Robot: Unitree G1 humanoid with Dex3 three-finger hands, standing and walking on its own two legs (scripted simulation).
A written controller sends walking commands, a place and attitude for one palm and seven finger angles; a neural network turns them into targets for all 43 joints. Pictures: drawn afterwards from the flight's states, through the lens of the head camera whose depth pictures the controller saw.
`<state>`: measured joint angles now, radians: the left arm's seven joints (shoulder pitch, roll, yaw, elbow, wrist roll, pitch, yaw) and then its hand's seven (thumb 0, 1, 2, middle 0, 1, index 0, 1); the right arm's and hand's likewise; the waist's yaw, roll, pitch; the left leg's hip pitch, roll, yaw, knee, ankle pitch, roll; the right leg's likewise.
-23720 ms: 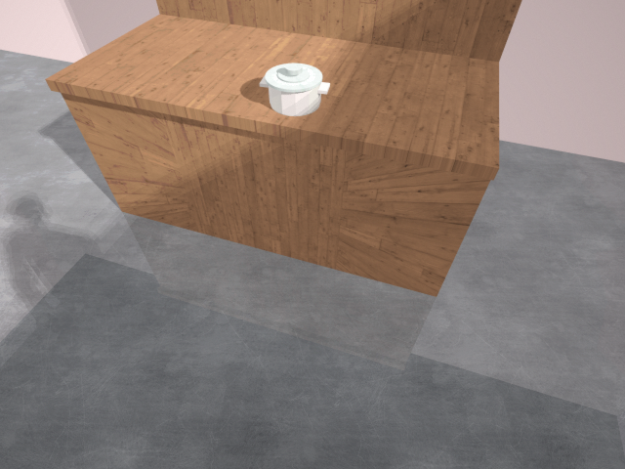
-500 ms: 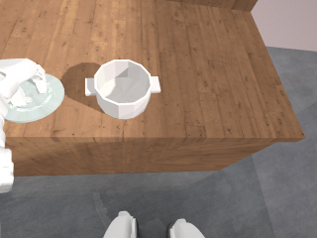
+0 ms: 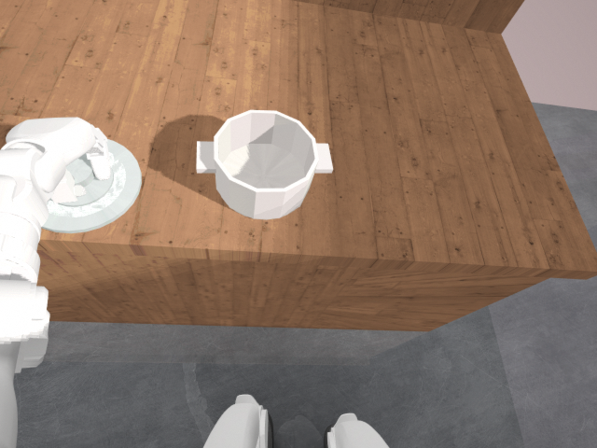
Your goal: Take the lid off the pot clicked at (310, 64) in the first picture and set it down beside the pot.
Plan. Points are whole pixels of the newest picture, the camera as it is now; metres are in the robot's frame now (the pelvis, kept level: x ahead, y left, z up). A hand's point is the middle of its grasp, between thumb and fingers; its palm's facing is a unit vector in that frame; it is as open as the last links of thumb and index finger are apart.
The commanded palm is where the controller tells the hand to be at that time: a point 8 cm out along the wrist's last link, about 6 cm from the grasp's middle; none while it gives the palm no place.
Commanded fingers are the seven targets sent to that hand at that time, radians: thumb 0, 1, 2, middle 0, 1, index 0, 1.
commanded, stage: open the fingers wide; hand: left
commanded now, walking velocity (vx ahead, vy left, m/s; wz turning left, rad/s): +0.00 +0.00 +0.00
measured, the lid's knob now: (74, 172) +0.49 +0.32 -0.03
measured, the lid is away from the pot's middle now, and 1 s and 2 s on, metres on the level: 0.28 0.27 0.27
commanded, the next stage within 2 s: raise the empty hand in 0.76 s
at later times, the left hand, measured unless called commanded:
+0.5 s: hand (77, 174) +0.46 +0.31 +0.00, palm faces -0.45 -0.13 -0.89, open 9.8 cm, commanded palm +0.51 +0.27 +0.07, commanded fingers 0.00 -0.04 0.70 -0.37 -0.82 -0.37 -0.82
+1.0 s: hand (70, 172) +0.46 +0.31 +0.02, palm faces -0.42 -0.12 -0.90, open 11.0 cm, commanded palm +0.50 +0.27 +0.09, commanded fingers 0.00 -0.02 0.66 -0.35 -0.85 -0.35 -0.85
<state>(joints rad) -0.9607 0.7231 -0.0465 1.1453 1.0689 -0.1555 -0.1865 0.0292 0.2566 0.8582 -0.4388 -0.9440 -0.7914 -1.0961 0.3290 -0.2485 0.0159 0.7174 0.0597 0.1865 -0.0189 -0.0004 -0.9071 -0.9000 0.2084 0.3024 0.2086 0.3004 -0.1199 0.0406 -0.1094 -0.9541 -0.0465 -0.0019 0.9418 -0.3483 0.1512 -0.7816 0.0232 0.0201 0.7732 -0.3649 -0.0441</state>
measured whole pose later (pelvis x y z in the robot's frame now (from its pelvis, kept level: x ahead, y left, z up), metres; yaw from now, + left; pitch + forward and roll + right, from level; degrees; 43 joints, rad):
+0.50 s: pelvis +0.00 -0.01 +0.00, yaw +1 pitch +21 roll -9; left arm -1.00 0.70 -0.08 1.15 1.06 -0.13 -0.19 0.00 0.07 0.75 -0.42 -0.87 -0.47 -0.89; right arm 0.34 -0.27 0.02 0.71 0.06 0.17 -0.03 0.00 -0.91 -0.90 0.21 0.30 0.21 0.30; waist -0.12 0.04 -0.11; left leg -0.96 -0.06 -0.02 0.96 -0.36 0.15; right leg -0.80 0.04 0.02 0.79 -0.37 -0.03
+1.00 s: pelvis +0.01 -0.01 +0.01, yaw +2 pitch +19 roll -8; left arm -0.91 0.72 -0.04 1.08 1.05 -0.20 -0.19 0.00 -0.01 0.67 -0.37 -0.85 -0.37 -0.85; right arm 0.33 -0.26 0.01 0.72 0.06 0.20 -0.02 0.00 -0.91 -0.90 0.21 0.30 0.21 0.30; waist -0.11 0.04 -0.11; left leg -0.90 -0.05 -0.03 0.92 -0.36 0.14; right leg -0.75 0.04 0.01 0.75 -0.36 -0.03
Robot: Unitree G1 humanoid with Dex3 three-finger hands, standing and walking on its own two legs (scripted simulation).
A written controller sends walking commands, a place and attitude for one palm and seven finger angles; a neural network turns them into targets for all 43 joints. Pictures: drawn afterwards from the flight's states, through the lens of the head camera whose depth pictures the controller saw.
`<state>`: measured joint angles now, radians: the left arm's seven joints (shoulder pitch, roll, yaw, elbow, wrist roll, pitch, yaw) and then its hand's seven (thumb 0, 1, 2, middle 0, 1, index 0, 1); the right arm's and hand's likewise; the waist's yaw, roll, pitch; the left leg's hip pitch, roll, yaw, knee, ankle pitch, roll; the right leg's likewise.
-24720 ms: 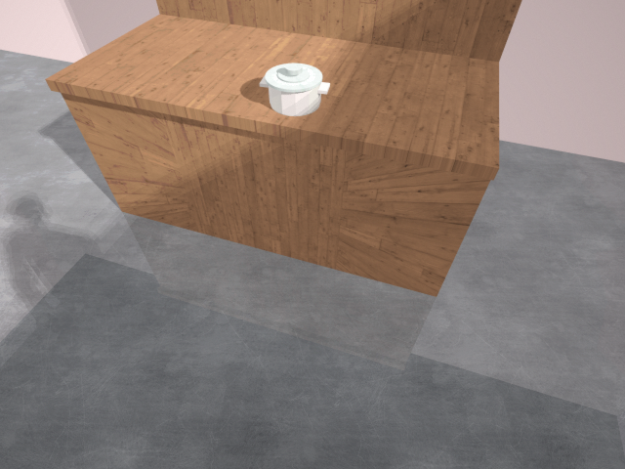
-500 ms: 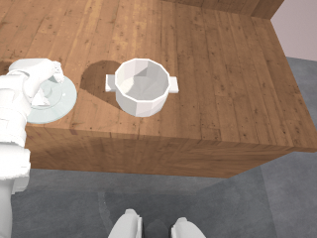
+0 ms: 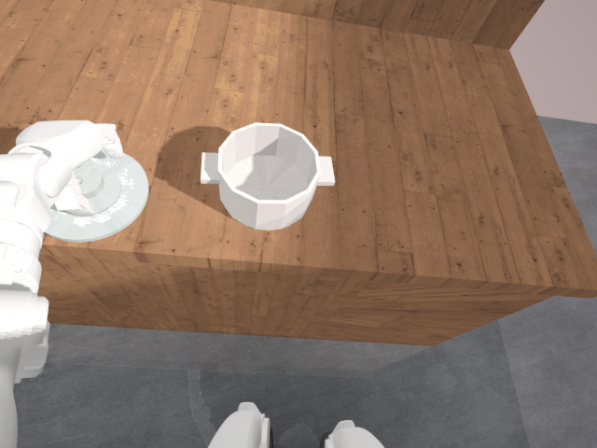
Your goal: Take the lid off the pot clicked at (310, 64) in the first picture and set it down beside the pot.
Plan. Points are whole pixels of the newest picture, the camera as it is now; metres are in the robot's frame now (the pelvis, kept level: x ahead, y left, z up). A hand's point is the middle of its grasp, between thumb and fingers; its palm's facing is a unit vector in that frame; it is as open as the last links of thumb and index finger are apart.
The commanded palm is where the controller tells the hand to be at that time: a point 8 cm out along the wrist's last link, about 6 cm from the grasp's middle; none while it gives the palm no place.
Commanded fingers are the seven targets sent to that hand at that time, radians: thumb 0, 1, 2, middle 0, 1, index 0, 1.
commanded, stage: raise the empty hand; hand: left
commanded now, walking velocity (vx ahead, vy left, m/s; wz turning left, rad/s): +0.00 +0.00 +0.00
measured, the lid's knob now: (84, 182) +0.48 +0.32 -0.03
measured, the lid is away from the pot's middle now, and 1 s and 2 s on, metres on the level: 0.27 0.27 0.27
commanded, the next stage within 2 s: draw the hand back to the body in 1.16 s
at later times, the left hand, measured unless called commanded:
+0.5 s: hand (67, 152) +0.46 +0.30 +0.07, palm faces -0.40 -0.09 -0.91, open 11.0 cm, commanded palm +0.49 +0.28 +0.13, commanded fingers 0.00 -0.02 0.66 -0.35 -0.85 -0.35 -0.85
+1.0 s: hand (41, 117) +0.46 +0.31 +0.12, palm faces -0.39 -0.11 -0.92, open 11.0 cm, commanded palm +0.49 +0.29 +0.19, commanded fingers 0.00 -0.02 0.66 -0.35 -0.85 -0.35 -0.85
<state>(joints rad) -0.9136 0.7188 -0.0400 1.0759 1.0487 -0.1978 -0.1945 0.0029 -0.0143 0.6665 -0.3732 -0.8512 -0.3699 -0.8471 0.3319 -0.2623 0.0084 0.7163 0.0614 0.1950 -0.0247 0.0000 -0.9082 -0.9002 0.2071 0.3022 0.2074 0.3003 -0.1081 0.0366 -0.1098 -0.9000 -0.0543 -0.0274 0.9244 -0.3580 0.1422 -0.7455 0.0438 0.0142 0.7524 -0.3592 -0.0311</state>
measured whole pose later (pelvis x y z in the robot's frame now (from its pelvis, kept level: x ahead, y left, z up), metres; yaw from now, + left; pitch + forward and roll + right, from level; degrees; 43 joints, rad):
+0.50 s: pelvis +0.01 +0.00 +0.01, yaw +1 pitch +15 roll -7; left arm -0.95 0.70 -0.09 1.07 1.01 -0.16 -0.24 0.00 -0.01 0.66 -0.37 -0.86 -0.37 -0.85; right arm 0.34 -0.27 0.01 0.72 0.08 0.17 -0.03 0.00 -0.91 -0.90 0.21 0.30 0.21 0.30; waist -0.08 0.04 -0.10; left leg -0.75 -0.07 -0.01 0.82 -0.33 0.14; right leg -0.62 0.02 0.03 0.67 -0.34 -0.03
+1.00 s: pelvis +0.02 -0.02 +0.03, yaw +1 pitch +12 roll -5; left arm -0.95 0.76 -0.06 1.04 0.98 -0.17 -0.33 0.00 -0.01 0.66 -0.37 -0.86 -0.37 -0.85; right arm 0.32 -0.28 0.02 0.69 0.09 0.15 -0.03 0.00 -0.91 -0.90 0.21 0.30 0.21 0.30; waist -0.07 0.03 -0.08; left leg -0.61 -0.07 -0.01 0.71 -0.31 0.13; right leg -0.47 0.01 0.03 0.56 -0.31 0.00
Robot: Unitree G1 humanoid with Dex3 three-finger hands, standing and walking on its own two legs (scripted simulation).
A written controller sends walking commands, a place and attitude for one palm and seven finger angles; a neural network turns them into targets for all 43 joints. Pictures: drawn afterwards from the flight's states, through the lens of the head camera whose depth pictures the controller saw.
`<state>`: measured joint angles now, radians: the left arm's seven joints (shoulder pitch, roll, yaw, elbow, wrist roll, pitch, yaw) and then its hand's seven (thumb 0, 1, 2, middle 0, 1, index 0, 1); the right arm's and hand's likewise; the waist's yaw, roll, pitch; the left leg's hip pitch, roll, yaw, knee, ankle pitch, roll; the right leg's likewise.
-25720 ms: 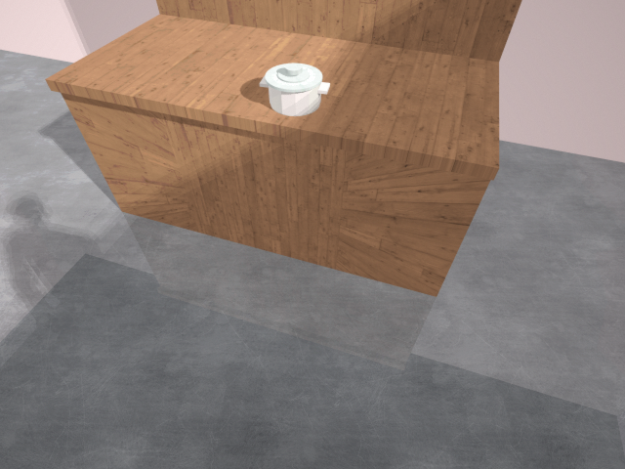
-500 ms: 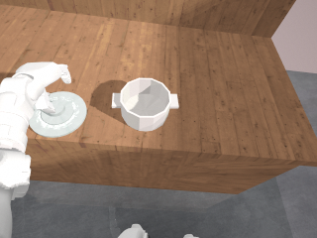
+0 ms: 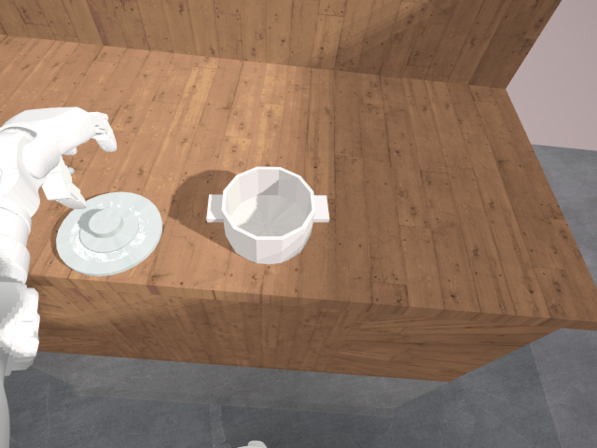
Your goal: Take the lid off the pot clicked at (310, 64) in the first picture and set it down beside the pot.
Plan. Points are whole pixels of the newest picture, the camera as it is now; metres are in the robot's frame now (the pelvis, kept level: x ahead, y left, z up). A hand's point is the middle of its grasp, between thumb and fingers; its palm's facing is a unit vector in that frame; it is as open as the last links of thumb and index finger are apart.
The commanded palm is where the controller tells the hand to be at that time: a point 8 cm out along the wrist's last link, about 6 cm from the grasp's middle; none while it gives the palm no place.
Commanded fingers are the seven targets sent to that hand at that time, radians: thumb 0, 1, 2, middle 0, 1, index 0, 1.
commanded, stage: raise the empty hand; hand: left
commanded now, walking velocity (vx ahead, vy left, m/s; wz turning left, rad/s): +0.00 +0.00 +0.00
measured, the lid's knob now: (106, 223) +0.47 +0.33 -0.06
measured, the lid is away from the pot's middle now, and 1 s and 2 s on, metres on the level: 0.27 0.27 0.27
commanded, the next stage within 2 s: draw the hand back to the body in 0.16 s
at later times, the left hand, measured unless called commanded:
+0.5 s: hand (67, 175) +0.43 +0.31 +0.10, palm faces -0.38 -0.07 -0.92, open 11.0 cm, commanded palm +0.42 +0.29 +0.17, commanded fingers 0.00 -0.02 0.66 -0.35 -0.85 -0.35 -0.85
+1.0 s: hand (105, 162) +0.41 +0.24 +0.15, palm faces +0.25 -0.90 -0.35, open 11.0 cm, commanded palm +0.35 +0.28 +0.17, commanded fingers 0.00 0.17 0.71 -0.32 -0.74 -0.32 -0.74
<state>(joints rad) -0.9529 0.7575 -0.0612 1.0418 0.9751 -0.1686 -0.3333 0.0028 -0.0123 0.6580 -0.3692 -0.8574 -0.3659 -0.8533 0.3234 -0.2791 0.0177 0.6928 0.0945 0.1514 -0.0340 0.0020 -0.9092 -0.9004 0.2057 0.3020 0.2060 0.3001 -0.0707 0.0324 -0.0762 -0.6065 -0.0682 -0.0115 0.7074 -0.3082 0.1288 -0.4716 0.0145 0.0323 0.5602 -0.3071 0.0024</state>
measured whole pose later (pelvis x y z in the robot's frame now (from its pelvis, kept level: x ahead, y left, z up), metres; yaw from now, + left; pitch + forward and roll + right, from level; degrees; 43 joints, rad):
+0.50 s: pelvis +0.00 +0.00 +0.01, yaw +1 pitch +10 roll -5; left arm -0.87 0.74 -0.05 0.91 0.95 -0.19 -0.37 0.00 -0.01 0.66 -0.37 -0.86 -0.36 -0.85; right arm 0.28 -0.28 0.01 0.66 0.09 0.19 -0.01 0.00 -0.91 -0.90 0.20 0.30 0.21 0.30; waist -0.05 0.04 -0.05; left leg -0.54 -0.08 -0.02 0.65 -0.28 0.13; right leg -0.41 0.00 0.02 0.51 -0.28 0.00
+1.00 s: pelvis +0.00 -0.01 +0.02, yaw +0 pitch +2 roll -3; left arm -0.48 0.47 0.22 0.49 0.08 -0.15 0.03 0.00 0.01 0.66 -0.37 -0.84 -0.36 -0.84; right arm 0.22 -0.21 0.09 0.62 0.06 0.03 -0.05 0.01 -0.91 -0.90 0.21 0.30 0.21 0.30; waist -0.02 -0.02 0.02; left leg -0.30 -0.07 0.00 0.51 -0.25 0.10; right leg -0.20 -0.01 0.02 0.40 -0.24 -0.03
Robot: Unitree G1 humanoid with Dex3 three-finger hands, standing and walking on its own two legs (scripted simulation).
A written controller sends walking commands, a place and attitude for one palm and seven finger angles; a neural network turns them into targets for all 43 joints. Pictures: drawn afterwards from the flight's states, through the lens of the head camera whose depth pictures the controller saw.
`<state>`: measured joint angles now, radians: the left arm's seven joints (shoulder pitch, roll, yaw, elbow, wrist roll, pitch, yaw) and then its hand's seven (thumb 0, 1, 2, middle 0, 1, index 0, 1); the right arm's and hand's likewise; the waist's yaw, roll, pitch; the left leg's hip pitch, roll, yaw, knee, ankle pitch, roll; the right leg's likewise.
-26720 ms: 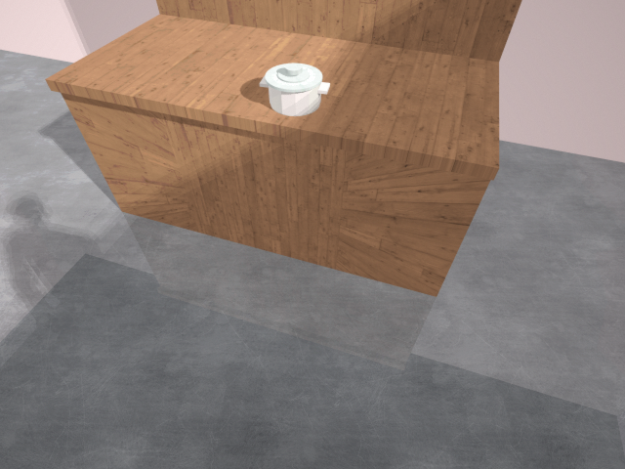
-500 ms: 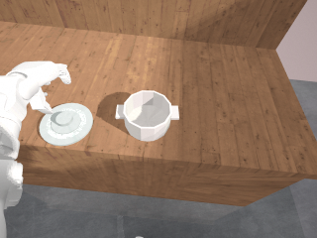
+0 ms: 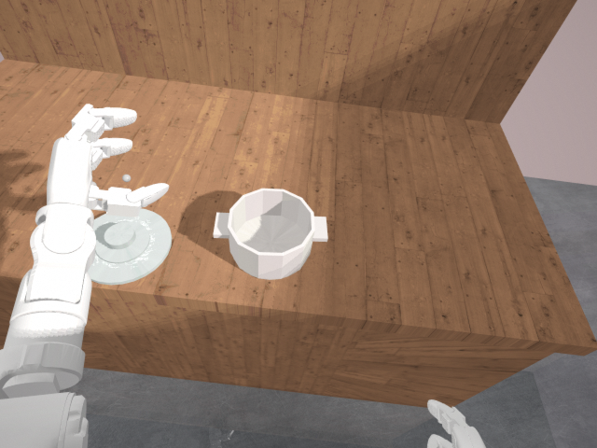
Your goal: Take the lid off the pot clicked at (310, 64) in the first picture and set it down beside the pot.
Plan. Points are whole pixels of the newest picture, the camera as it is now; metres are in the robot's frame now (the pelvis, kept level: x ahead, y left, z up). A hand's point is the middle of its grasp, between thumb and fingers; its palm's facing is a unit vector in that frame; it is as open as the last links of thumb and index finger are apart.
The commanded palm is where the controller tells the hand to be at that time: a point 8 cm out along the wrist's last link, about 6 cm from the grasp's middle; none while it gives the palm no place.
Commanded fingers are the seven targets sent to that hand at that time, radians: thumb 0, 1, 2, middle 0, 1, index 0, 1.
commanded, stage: draw the hand back to the body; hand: left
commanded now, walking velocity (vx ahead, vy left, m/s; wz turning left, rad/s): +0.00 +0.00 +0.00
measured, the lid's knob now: (120, 236) +0.46 +0.34 -0.08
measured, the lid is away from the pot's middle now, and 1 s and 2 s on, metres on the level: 0.27 0.27 0.27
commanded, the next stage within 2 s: step back with the hand held close in 1.52 s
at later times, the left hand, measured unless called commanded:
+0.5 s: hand (136, 212) +0.34 +0.22 +0.14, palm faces +0.40 -0.85 -0.33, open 8.8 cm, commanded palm +0.28 +0.26 +0.16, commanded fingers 0.00 0.74 0.86 -0.23 -0.40 -0.23 -0.40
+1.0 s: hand (152, 276) +0.25 +0.17 +0.15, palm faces +0.39 -0.85 -0.34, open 7.5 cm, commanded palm +0.20 +0.21 +0.17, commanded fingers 0.00 0.90 0.90 -0.20 -0.30 -0.20 -0.30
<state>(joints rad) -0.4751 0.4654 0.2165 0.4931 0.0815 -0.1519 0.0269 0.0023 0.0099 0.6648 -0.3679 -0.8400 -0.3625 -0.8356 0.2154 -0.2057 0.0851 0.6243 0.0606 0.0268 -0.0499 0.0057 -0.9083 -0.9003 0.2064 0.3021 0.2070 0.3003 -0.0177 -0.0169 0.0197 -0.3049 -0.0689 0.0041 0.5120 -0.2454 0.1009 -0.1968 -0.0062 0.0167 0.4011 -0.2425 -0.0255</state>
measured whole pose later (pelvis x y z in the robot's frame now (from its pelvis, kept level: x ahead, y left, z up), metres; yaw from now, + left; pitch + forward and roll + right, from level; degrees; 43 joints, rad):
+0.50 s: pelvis +0.03 -0.06 +0.00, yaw -2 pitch +0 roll -1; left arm -0.04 0.42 0.32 0.10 -0.05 -0.06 0.10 0.01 0.51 0.80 -0.27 -0.53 -0.27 -0.53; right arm 0.20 -0.26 0.04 0.67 0.05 -0.02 -0.05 0.01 -0.91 -0.90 0.20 0.30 0.20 0.30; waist 0.01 0.04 0.01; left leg -0.18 -0.01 0.01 0.47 -0.28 0.03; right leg -0.09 0.03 -0.03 0.37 -0.27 -0.02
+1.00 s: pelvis +0.01 -0.08 +0.00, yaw -1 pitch -3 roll -1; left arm 0.27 0.36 0.31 -0.20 -0.09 -0.07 0.09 0.02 0.88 0.90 -0.21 -0.31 -0.21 -0.31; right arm 0.16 -0.26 0.03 0.65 0.04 -0.07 -0.07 0.01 -0.91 -0.90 0.20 0.30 0.20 0.30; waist 0.04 0.07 0.02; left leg -0.15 0.02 -0.01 0.47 -0.27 0.00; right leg -0.06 0.06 -0.04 0.38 -0.27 -0.06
